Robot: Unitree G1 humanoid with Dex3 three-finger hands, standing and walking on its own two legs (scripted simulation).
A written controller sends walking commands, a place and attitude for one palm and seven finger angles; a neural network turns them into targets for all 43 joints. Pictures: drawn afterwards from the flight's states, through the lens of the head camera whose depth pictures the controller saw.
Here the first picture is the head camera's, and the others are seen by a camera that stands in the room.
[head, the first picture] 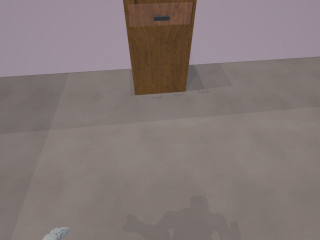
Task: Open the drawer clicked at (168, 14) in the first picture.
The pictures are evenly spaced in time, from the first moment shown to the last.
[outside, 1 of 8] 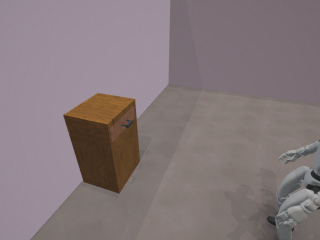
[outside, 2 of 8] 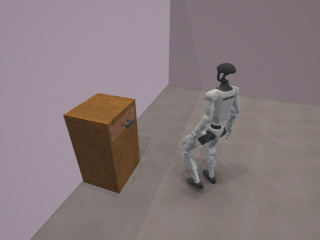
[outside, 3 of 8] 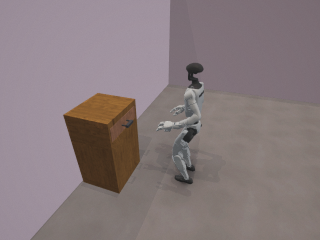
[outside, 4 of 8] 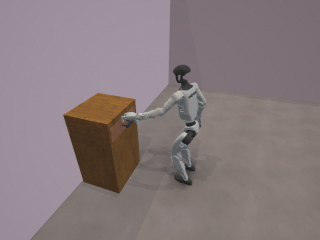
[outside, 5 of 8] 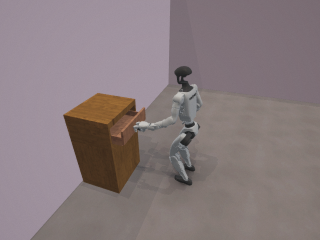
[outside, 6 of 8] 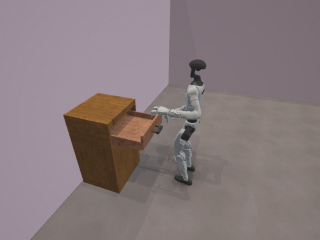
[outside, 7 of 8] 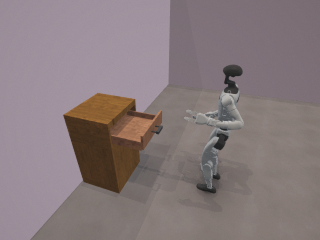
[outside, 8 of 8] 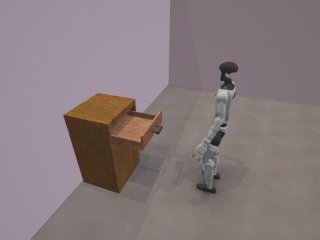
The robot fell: no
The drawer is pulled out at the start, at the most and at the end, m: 0.00 0.30 0.30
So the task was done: yes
